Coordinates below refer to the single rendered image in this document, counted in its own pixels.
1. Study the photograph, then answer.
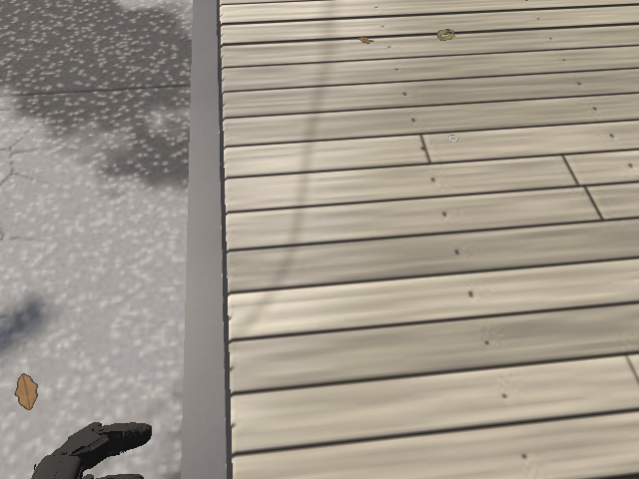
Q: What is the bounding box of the left robot hand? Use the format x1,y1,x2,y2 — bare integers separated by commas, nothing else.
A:
31,422,152,479

